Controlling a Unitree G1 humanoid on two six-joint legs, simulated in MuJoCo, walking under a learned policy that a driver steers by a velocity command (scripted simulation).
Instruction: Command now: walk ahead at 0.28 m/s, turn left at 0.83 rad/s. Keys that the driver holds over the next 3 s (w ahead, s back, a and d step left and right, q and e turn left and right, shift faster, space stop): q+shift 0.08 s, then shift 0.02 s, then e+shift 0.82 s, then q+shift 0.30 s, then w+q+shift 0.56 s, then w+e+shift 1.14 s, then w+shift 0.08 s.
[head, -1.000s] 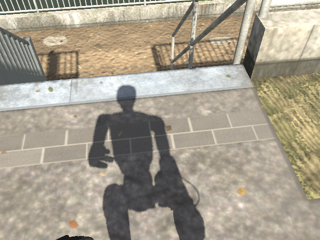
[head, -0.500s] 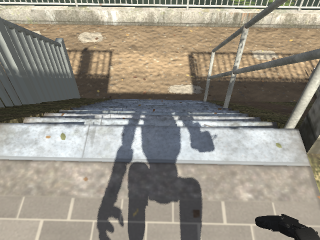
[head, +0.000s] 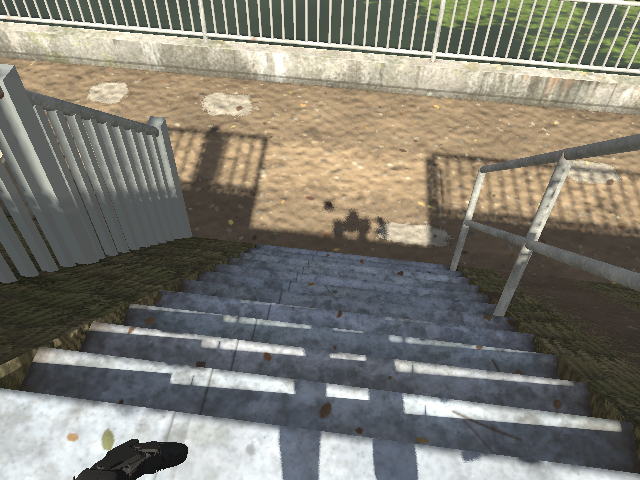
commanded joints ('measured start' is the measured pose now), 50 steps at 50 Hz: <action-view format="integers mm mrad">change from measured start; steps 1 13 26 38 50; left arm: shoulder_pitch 504 268 328 295 195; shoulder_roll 249 68 164 252 249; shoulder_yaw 94 69 138 165 150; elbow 86 78 19 -43 -132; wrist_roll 71 3 14 39 12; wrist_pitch -1 12 -4 -3 44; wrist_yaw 21 -71 -52 -31 -47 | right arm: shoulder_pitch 70 -79 -360 -298 -214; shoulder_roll -52 -243 -132 -116 -145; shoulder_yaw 7 0 -49 1 44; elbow -121 -198 -246 -246 -122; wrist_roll -3 62 -8 16 38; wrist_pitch -14 54 49 104 107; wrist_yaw -21 -33 -176 -162 -128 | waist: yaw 186 34 100 49 104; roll -69 111 38 -45 -25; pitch -348 -111 -45 -90 -128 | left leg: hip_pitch -613 219 -151 -368 -184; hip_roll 69 367 452 195 189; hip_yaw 53 136 275 93 148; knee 698 -193 -216 170 -244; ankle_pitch -239 1094 24 114 235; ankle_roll -120 57 5 -156 -112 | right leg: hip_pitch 891 -65 334 344 263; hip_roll -507 -31 46 -119 -122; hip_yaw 476 -49 -94 306 486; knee -33 -78 -76 -249 -139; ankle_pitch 1008 4 62 222 18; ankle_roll -487 35 -75 -264 -221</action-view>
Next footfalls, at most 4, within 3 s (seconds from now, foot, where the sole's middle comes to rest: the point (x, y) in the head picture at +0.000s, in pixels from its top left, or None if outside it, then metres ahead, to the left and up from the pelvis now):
0.24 left None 0.15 0.13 -0.76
0.52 right None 0.18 -0.13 -0.76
1.06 left None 0.23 0.07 -0.76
1.46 right None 0.18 -0.15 -0.76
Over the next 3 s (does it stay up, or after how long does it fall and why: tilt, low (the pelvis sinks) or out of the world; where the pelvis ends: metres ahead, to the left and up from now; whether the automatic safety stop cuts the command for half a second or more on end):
stays up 0.89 0.10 -0.45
